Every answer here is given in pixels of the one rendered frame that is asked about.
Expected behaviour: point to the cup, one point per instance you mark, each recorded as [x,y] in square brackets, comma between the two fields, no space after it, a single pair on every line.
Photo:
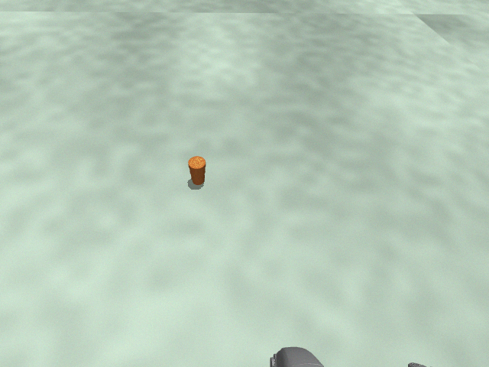
[197,169]

